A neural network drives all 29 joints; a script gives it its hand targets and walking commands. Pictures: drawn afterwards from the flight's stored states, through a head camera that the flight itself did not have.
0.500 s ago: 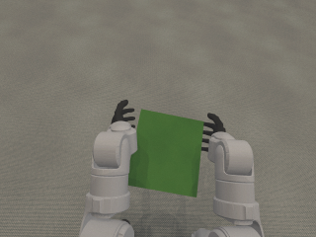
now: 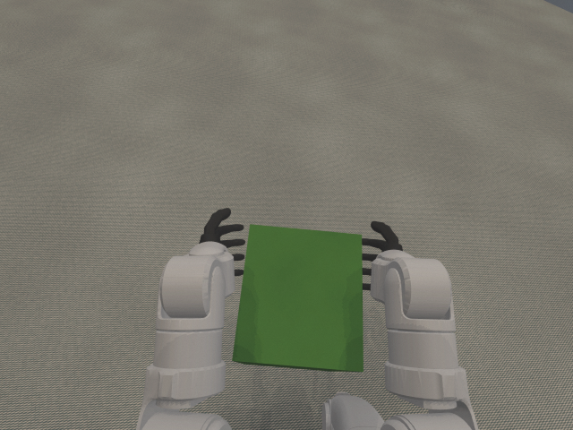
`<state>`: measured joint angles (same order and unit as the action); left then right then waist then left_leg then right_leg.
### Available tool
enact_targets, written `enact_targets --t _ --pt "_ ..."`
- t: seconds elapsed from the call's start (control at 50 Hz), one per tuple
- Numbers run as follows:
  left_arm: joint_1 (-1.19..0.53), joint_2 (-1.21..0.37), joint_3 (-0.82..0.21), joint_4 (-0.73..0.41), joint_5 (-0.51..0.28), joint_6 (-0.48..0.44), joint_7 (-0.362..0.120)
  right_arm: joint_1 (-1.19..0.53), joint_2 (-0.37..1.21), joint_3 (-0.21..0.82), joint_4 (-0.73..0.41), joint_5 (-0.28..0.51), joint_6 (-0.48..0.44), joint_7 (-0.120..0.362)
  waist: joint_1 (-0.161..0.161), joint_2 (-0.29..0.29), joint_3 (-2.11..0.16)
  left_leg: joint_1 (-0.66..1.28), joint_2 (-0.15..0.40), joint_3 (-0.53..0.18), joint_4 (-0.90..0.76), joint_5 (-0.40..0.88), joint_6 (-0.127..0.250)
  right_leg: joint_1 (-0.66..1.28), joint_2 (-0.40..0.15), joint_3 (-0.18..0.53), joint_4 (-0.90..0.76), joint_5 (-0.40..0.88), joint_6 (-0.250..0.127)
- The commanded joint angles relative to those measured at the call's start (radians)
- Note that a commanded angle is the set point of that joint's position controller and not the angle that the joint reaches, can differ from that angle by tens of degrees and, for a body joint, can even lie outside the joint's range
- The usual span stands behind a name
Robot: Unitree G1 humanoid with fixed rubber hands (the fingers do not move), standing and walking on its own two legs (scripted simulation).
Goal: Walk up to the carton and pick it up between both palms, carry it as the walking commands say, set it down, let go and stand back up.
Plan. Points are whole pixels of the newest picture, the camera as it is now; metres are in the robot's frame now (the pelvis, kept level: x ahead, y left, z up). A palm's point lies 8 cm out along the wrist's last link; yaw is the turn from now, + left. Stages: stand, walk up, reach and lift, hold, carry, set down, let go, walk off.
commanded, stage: carry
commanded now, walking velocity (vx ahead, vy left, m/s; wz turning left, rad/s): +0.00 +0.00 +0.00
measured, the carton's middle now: (295, 307) +0.30 +0.01 -0.03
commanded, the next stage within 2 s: none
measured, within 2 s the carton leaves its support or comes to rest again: neither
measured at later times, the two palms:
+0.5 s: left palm (286, 383) +0.15 +0.03 +0.10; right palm (514, 413) +0.14 -0.20 +0.10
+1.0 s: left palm out of the picture +0.07 +0.05 +0.11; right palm out of the picture +0.06 -0.17 +0.09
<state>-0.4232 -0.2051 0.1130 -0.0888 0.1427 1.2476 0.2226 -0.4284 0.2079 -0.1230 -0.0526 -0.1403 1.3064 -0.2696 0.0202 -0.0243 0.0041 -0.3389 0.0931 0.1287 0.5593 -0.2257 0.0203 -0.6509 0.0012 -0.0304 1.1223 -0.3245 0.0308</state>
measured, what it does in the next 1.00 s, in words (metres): walks backwards: right foot, then left foot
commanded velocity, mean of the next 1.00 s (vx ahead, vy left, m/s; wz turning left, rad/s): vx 0.00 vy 0.10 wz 0.00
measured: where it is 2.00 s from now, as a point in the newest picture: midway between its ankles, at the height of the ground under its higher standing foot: outside the picture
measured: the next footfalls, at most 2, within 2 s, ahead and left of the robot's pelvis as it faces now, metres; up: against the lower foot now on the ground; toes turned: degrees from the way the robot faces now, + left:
right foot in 0.16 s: -0.01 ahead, -0.20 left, +0.00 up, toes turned -6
left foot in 0.44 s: -0.12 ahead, +0.03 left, +0.00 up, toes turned +8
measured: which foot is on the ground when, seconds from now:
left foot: down 0.00-0.18, up 0.20-0.42, down 0.44-1.00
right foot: up 0.00-0.14, down 0.16-0.80, up 0.82-0.98, down 1.00-1.00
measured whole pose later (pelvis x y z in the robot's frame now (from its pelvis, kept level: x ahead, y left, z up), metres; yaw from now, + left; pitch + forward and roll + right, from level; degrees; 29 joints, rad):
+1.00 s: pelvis -0.24 -0.06 -0.01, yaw +1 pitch +4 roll +1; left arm -0.49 -0.23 0.13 -0.04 0.16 1.24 0.28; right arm -0.45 0.21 -0.11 -0.06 -0.17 1.32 -0.29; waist 0.02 0.00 -0.09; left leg -0.47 0.01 0.14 0.56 -0.15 0.06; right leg -0.37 -0.06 -0.15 0.65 -0.33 0.01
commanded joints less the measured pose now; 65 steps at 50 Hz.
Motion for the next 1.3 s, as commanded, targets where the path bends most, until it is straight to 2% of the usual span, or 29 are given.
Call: enact_targets --t 0.0,0.1,0.12,0.14,0.16,0.18,0.26,0.38,0.42,0.46,0.48,0.56,0.68,0.74,0.76,0.78,0.8,0.82,0.86,0.9,0.96,0.98,1.0,1.02,1.04,1.08,1.12,1.24,1.28 --pt "-0.464 -1.135 -0.603 -0.035 -0.480 -0.001 -0.322 -0.542 0.994 0.509 -0.133 0.409 -0.066 0.391 0.004 0.164 -0.317 0.069 0.165 -0.066 -0.223 -0.026 0.030 0.136 -0.043 0.003 -0.100 0.025 0.004" --pt "-0.351 -1.127 -0.603 0.090 -0.476 0.036 -0.336 -0.426 0.957 0.511 -0.089 0.345 -0.062 0.361 -0.003 0.226 -0.369 0.072 0.157 -0.101 -0.169 -0.104 0.018 0.384 -0.019 -0.127 -0.694 -0.024 -0.001" --pt "-0.356 -1.131 -0.587 0.120 -0.475 0.042 -0.344 -0.428 0.953 0.506 -0.071 0.341 -0.064 0.360 -0.005 0.173 -0.362 0.015 0.120 -0.095 -0.150 -0.173 -0.022 0.470 -0.047 -0.115 -0.795 0.012 -0.007" --pt "-0.369 -1.138 -0.574 0.139 -0.474 0.044 -0.352 -0.463 0.953 0.497 -0.065 0.343 -0.066 0.360 -0.002 0.056 -0.350 -0.067 0.071 -0.072 -0.029 -0.163 -0.062 0.509 -0.162 0.026 -0.820 -0.017 -0.015" --pt "-0.360 -1.143 -0.536 0.139 -0.453 0.030 -0.350 -0.550 0.950 0.542 -0.110 0.374 -0.068 0.361 0.008 -0.220 -0.328 -0.191 -0.037 -0.033 0.091 -0.253 -0.120 0.441 -0.338 0.283 -0.884 0.041 -0.109" --pt "-0.379 -1.166 -0.526 0.139 -0.453 0.028 -0.355 -0.594 0.983 0.551 -0.109 0.397 -0.068 0.363 0.002 -0.247 -0.297 -0.187 -0.050 -0.079 0.295 -0.363 -0.106 0.356 -0.383 0.301 -0.894 0.121 -0.172" --pt "-0.378 -1.148 -0.479 0.115 -0.418 0.016 -0.349 -0.695 1.017 0.604 -0.178 0.477 -0.070 0.372 0.000 -0.148 -0.307 -0.163 -0.048 -0.100 0.489 -0.197 -0.053 0.327 -0.295 0.078 -0.853 -0.029 -0.128" --pt "-0.325 -1.089 -0.458 0.109 -0.357 -0.001 -0.315 -0.605 1.001 0.591 -0.092 0.487 -0.039 0.372 -0.009 -0.192 -0.384 -0.013 -0.066 -0.025 -0.075 -0.155 -0.034 0.491 -0.270 0.128 -0.794 0.059 -0.117" --pt "-0.302 -1.086 -0.456 0.132 -0.341 -0.005 -0.309 -0.601 1.010 0.584 -0.059 0.483 -0.038 0.380 -0.003 -0.137 -0.423 0.169 -0.014 -0.048 -0.224 -0.044 -0.027 0.442 -0.269 0.136 -0.783 0.044 -0.054" --pt "-0.396 -1.103 -0.495 0.085 -0.382 -0.001 -0.318 -0.571 1.011 0.554 -0.045 0.456 -0.054 0.390 -0.009 0.096 -0.338 0.099 0.058 -0.190 -0.248 -0.244 0.004 0.322 -0.175 0.025 -0.734 -0.061 0.007" --pt "-0.430 -1.108 -0.500 0.086 -0.393 -0.007 -0.320 -0.584 1.008 0.531 -0.043 0.441 -0.062 0.391 -0.004 0.115 -0.308 0.034 0.076 -0.200 -0.301 -0.330 0.005 0.340 -0.143 -0.017 -0.681 -0.027 0.005" --pt "-0.467 -1.114 -0.550 0.066 -0.451 -0.008 -0.327 -0.563 1.004 0.505 -0.048 0.405 -0.074 0.373 0.005 0.072 -0.311 -0.068 0.023 -0.076 -0.214 -0.305 -0.016 0.407 -0.138 -0.041 -0.659 0.026 -0.021" --pt "-0.423 -1.123 -0.542 0.105 -0.455 0.022 -0.345 -0.587 1.008 0.563 -0.105 0.419 -0.071 0.358 0.000 -0.182 -0.347 0.095 -0.094 -0.009 0.219 -0.192 -0.013 0.186 -0.333 0.159 -0.930 -0.318 -0.039" --pt "-0.411 -1.119 -0.508 0.144 -0.427 0.033 -0.349 -0.608 1.020 0.580 -0.123 0.441 -0.071 0.358 -0.018 -0.197 -0.359 0.137 -0.091 -0.007 0.032 -0.193 0.025 0.210 -0.290 0.033 -0.885 -0.295 0.036" --pt "-0.401 -1.122 -0.488 0.168 -0.412 0.031 -0.347 -0.627 1.016 0.577 -0.131 0.442 -0.071 0.360 -0.014 -0.122 -0.345 0.126 -0.091 -0.031 -0.092 -0.230 0.037 0.225 -0.236 -0.020 -0.793 -0.275 0.055" --pt "-0.420 -1.123 -0.486 0.176 -0.411 0.027 -0.348 -0.620 1.011 0.554 -0.118 0.428 -0.079 0.364 -0.022 0.121 -0.299 0.018 0.039 -0.254 -0.306 -0.426 0.079 0.193 -0.122 -0.143 -0.583 -0.269 0.084" --pt "-0.434 -1.135 -0.474 0.185 -0.407 0.018 -0.347 -0.658 1.012 0.545 -0.135 0.431 -0.077 0.370 -0.018 0.282 -0.246 -0.102 0.184 -0.415 -0.446 -0.521 0.139 0.186 -0.051 -0.178 -0.239 -0.173 0.050" --pt "-0.447 -1.154 -0.482 0.165 -0.403 0.012 -0.342 -0.667 1.023 0.548 -0.132 0.444 -0.067 0.376 -0.003 0.271 -0.222 -0.229 0.231 -0.389 -0.499 -0.525 0.146 0.206 -0.053 -0.107 -0.055 -0.156 0.018" --pt "-0.482 -1.165 -0.502 0.105 -0.426 0.004 -0.331 -0.666 1.036 0.553 -0.123 0.447 -0.052 0.376 0.005 0.130 -0.285 -0.184 0.166 -0.186 -0.383 -0.182 0.112 0.260 -0.048 -0.063 0.026 -0.056 -0.009" --pt "-0.483 -1.140 -0.497 0.060 -0.434 0.006 -0.322 -0.623 1.029 0.547 -0.117 0.437 -0.049 0.368 -0.004 0.070 -0.355 0.033 0.104 -0.109 -0.202 0.083 0.113 0.213 -0.067 -0.063 -0.233 -0.060 -0.019" --pt "-0.415 -1.107 -0.503 0.079 -0.420 0.021 -0.319 -0.523 0.987 0.537 -0.083 0.403 -0.053 0.357 0.008 0.141 -0.447 0.117 0.089 -0.117 -0.034 0.366 0.111 0.391 -0.071 -0.120 -0.655 0.053 -0.018" --pt "-0.397 -1.102 -0.500 0.100 -0.420 0.027 -0.326 -0.505 0.976 0.532 -0.069 0.392 -0.056 0.354 0.015 0.094 -0.455 0.002 0.065 -0.108 0.033 0.338 0.067 0.537 -0.152 -0.057 -0.712 0.143 -0.030" --pt "-0.379 -1.093 -0.501 0.118 -0.424 0.029 -0.335 -0.511 0.973 0.527 -0.068 0.387 -0.059 0.350 0.017 -0.108 -0.450 -0.228 0.001 -0.094 0.165 0.034 0.002 0.697 -0.364 0.182 -0.694 0.566 -0.067" --pt "-0.333 -1.120 -0.479 0.150 -0.409 0.011 -0.333 -0.589 0.989 0.580 -0.121 0.416 -0.060 0.347 0.023 -0.345 -0.446 -0.346 -0.091 -0.082 0.337 -0.350 -0.042 0.692 -0.535 0.391 -0.720 0.821 -0.230" --pt "-0.362 -1.136 -0.509 0.144 -0.434 0.011 -0.342 -0.589 1.019 0.583 -0.101 0.421 -0.070 0.346 0.019 -0.231 -0.424 -0.366 -0.073 -0.182 0.491 -0.354 -0.037 0.664 -0.534 0.369 -0.727 0.877 -0.251" --pt "-0.399 -1.147 -0.529 0.096 -0.442 0.000 -0.343 -0.632 1.036 0.611 -0.140 0.451 -0.084 0.352 0.021 -0.085 -0.385 -0.360 -0.049 -0.191 0.631 -0.214 -0.042 0.595 -0.447 0.211 -0.718 0.701 -0.202" --pt "-0.418 -1.147 -0.527 0.044 -0.446 -0.010 -0.335 -0.646 1.034 0.612 -0.176 0.469 -0.089 0.353 0.007 -0.091 -0.373 -0.315 -0.035 -0.149 0.573 -0.140 -0.062 0.563 -0.372 0.098 -0.701 0.610 -0.160" --pt "-0.364 -1.061 -0.522 0.004 -0.398 -0.006 -0.309 -0.561 1.004 0.603 -0.163 0.468 -0.068 0.349 0.005 -0.242 -0.411 -0.088 -0.068 -0.043 0.096 -0.173 -0.059 0.566 -0.340 0.067 -0.688 0.576 -0.103" --pt "-0.334 -1.052 -0.529 0.020 -0.373 -0.003 -0.301 -0.535 1.011 0.607 -0.144 0.469 -0.061 0.357 -0.006 -0.202 -0.433 0.062 -0.094 0.019 -0.202 -0.030 -0.052 0.548 -0.302 0.021 -0.610 0.502 -0.052"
